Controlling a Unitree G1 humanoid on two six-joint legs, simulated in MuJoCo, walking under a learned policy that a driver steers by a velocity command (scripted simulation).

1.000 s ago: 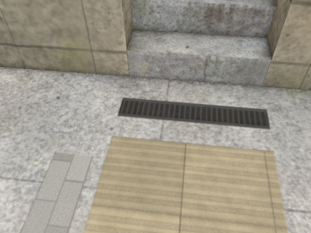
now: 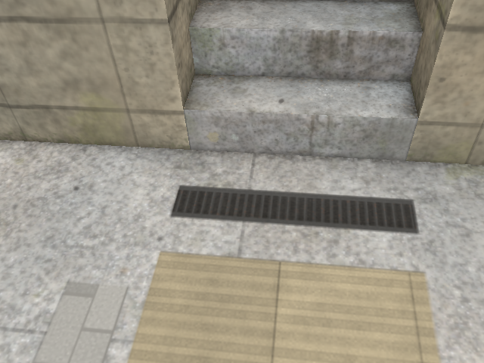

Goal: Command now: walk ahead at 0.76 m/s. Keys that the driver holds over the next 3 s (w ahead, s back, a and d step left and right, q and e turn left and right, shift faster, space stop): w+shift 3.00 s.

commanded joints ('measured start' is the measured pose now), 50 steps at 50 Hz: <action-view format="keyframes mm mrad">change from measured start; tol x32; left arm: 1 408 102 30 76 12 -20 20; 27 401 -3 -24 -5 -35 -51 15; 43 -302 44 -63 -257 -11 -28 -37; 50 265 167 -9 -154 22 69 -75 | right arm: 1 -210 -70 -8 -119 -19 -19 9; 20 -569 -32 21 -348 -7 10 78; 27 145 -291 -68 -169 -57 -16 16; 50 -10 -260 -80 -130 42 -28 -129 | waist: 1 238 -209 75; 20 84 -116 229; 26 -231 -146 -183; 27 -110 184 -299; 40 6 -38 251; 50 282 24 -163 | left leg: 1 -571 13 -2 312 -240 112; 4 -917 29 -105 871 30 107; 20 -620 38 120 240 336 59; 25 13 -127 175 151 116 166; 28 557 328 -842 -182 -598 242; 34 -51 157 -260 -288 -146 161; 44 125 101 35 -414 836 104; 47 300 249 17 31 1714 -81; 50 148 141 74 688 1079 -9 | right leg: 1 550 -41 96 -160 -144 -18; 3 476 -390 877 -486 -750 -157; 19 440 -163 125 -617 284 -160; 24 571 -195 22 -187 1276 -126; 26 220 -127 13 416 936 -114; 27 -214 63 70 796 19 -81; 28 -318 96 218 894 -111 -120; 46 -198 112 -126 -39 398 -123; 50 409 56 -22 -147 359 -229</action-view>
